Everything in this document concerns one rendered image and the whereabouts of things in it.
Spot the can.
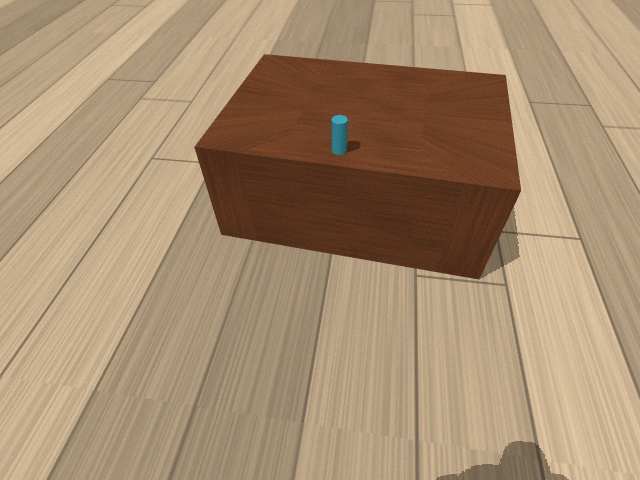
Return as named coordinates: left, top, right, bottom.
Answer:
left=331, top=115, right=348, bottom=155

